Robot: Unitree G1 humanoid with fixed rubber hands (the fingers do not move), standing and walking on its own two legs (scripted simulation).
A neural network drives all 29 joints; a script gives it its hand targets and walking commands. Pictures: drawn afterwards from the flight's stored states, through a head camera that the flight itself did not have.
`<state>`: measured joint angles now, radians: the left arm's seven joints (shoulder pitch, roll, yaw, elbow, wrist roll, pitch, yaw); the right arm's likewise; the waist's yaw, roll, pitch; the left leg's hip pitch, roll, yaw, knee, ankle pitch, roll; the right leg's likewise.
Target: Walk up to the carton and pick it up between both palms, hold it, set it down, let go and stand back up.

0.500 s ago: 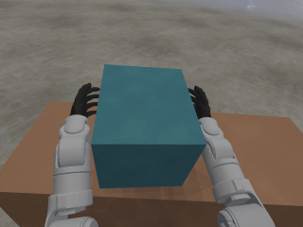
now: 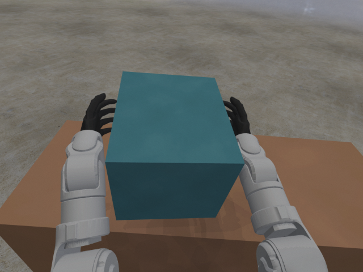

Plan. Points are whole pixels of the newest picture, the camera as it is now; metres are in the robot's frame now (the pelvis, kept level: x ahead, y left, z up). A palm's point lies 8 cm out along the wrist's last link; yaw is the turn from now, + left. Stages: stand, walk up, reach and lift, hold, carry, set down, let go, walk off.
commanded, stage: hold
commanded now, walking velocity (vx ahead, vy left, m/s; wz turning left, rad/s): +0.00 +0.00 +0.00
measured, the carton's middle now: (168, 144) +0.37 +0.01 +0.15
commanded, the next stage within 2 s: none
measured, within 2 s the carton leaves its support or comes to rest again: neither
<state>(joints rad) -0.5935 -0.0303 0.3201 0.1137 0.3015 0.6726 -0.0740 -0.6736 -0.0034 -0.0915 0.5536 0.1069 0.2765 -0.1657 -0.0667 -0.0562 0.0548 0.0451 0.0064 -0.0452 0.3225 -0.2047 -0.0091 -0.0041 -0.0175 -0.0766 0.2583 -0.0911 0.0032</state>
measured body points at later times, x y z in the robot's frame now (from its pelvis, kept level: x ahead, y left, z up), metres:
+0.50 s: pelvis +0.01 +0.00 +0.00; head -0.04 +0.03 +0.45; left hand +0.37 +0.17 +0.19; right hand +0.38 -0.14 +0.18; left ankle +0.00 +0.12 -0.75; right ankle +0.05 -0.12 -0.75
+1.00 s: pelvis +0.00 +0.00 +0.00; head -0.04 +0.03 +0.45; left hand +0.37 +0.17 +0.19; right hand +0.38 -0.14 +0.18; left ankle +0.00 +0.12 -0.75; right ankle +0.05 -0.12 -0.75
